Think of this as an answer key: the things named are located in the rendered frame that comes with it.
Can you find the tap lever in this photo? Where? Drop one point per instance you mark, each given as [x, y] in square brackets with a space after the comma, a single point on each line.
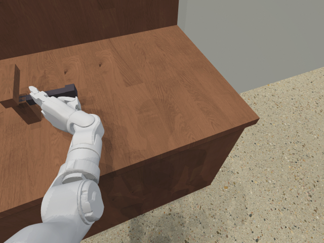
[67, 91]

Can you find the robot left upper arm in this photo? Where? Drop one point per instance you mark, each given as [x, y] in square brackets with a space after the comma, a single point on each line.
[68, 212]

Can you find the left robot hand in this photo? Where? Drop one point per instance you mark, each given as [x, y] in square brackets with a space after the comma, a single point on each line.
[56, 110]

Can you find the counter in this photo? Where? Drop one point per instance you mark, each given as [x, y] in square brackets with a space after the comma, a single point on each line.
[170, 118]

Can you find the robot left forearm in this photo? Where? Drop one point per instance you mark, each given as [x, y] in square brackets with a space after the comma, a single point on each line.
[84, 153]

